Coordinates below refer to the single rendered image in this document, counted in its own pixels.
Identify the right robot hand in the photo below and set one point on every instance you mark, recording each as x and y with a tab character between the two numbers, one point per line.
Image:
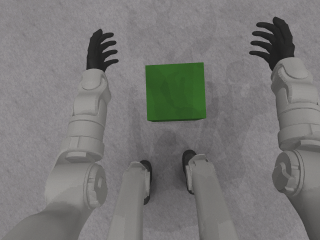
281	40

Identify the robot right forearm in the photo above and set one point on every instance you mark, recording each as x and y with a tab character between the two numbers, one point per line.
297	106

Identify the left robot upper arm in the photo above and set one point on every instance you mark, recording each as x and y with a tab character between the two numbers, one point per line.
73	191

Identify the right robot thigh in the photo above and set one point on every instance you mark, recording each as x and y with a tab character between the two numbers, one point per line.
214	219

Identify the robot right shin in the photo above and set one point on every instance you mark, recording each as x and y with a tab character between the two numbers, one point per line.
200	157

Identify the left robot hand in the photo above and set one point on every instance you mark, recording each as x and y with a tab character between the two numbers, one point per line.
96	56

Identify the carton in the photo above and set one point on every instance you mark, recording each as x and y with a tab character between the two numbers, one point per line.
175	92

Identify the robot left forearm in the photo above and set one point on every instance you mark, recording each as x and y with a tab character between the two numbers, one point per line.
84	138

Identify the right robot upper arm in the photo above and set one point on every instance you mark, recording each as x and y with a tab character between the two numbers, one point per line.
297	174

